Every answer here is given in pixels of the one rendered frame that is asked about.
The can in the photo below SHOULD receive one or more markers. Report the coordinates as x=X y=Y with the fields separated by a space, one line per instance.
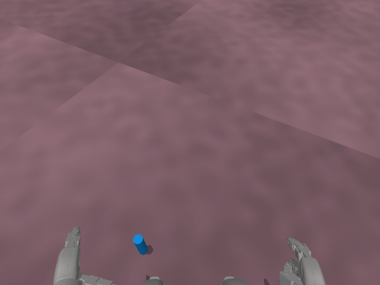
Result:
x=140 y=244

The right robot hand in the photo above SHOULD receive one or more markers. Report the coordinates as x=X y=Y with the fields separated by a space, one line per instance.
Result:
x=307 y=272

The left robot hand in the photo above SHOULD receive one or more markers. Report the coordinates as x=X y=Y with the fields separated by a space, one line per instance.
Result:
x=67 y=265

